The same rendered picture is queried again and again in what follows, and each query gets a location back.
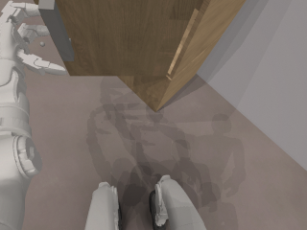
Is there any handle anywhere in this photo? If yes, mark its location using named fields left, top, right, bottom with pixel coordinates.
left=38, top=0, right=75, bottom=61

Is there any robot right thigh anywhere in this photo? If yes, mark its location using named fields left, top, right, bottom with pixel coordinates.
left=154, top=179, right=206, bottom=230

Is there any robot left upper arm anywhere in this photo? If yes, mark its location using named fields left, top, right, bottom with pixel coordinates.
left=0, top=135, right=42, bottom=230

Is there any robot left thigh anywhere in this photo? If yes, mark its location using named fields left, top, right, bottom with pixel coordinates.
left=84, top=185, right=119, bottom=230

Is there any cupboard door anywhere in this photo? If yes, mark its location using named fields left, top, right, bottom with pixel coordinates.
left=34, top=0, right=199, bottom=77

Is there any robot thigh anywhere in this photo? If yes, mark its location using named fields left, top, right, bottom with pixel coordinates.
left=84, top=185, right=119, bottom=230
left=154, top=179, right=206, bottom=230

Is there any left robot forearm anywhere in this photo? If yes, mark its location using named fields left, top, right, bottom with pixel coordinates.
left=0, top=58, right=32, bottom=140

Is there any robot left hand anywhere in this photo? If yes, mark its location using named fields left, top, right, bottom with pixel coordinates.
left=0, top=0, right=67, bottom=76

